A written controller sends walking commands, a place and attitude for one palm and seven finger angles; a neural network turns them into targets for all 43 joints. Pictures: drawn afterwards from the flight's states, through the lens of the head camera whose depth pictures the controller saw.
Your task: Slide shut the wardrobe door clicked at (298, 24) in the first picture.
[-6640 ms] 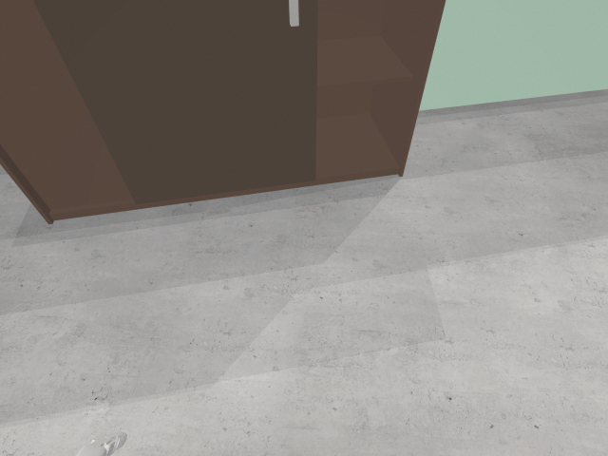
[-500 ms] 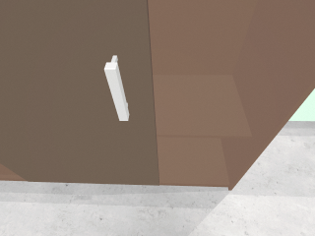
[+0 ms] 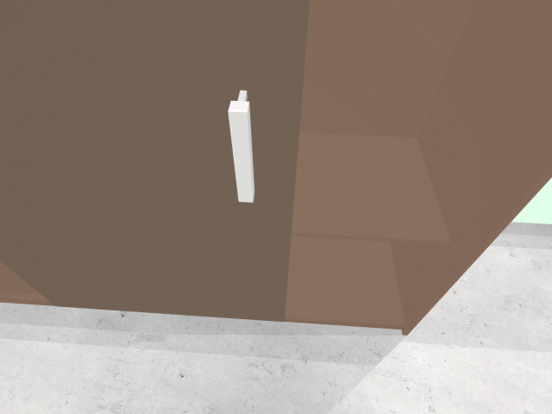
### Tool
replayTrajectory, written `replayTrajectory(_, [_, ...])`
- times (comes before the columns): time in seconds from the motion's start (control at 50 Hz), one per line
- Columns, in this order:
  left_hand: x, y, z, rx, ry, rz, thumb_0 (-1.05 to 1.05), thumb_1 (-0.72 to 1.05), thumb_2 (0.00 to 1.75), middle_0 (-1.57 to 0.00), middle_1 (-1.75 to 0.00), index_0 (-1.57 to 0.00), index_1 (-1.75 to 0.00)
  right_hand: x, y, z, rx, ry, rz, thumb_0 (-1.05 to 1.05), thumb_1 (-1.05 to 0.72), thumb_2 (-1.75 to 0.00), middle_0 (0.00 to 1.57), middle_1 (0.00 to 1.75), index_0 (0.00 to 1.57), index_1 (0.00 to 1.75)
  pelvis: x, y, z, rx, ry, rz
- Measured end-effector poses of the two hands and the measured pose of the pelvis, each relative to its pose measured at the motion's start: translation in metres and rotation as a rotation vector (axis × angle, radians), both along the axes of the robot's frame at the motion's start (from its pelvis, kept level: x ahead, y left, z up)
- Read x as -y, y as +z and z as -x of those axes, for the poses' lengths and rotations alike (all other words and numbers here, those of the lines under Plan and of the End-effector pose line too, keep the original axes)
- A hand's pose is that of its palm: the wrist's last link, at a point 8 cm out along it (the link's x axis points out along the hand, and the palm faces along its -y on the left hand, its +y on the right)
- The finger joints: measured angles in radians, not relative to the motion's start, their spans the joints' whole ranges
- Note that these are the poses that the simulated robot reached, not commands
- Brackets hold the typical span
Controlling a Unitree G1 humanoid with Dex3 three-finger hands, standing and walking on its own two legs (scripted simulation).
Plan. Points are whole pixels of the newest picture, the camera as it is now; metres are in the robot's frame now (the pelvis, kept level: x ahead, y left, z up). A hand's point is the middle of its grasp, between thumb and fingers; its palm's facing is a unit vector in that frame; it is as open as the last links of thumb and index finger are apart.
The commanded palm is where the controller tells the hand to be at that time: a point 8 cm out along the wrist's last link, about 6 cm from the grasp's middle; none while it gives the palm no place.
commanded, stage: come to a stop and stand still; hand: left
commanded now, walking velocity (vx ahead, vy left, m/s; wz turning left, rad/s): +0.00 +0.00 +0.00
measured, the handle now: (244, 149) +0.49 +0.10 +0.11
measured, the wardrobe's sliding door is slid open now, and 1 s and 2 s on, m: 0.44 0.44 0.44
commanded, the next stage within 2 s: look again from close up in 0.84 s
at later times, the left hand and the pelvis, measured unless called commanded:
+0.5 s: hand out of the picture +0.00 +0.18 -0.17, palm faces +0.01 -0.98 -0.21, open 7.4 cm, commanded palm none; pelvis -0.02 +0.00 +0.00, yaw +0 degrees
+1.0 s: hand out of the picture +0.00 +0.19 -0.17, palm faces +0.03 -0.98 -0.21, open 7.4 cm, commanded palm none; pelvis +0.00 +0.01 +0.00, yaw +1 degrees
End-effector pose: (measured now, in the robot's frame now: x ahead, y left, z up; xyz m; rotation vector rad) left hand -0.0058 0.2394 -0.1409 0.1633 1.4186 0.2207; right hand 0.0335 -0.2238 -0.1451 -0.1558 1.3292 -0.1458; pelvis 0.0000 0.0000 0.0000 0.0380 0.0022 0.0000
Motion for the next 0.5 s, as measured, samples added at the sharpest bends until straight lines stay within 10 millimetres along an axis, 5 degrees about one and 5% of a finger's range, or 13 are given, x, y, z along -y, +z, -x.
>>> replayTrajectory(0.2, [0.03, 0.004, 0.033, -0.015, -0.032, 0.028, 0.01, 0.91, 0.9, -0.2, -0.3, -0.2, -0.29, 0.01, -0.002, 0.024, 0.001, -0.009, -0.018, 0.0, -0.93, -0.9, 0.2, 0.3, 0.2, 0.3, 0.006, 0.002, 0.012, 0.015, -0.003, 0.045])
replayTrajectory(0.5, [0.013, 0.0, -0.003, 0.103, -0.072, 0.028, 0.01, 0.91, 0.9, -0.2, -0.3, -0.2, -0.3, -0.009, -0.003, 0.056, -0.045, 0.001, -0.036, 0.01, -0.91, -0.9, 0.2, 0.3, 0.2, 0.3, 0.0, -0.001, 0.017, 0.02, 0.002, 0.034])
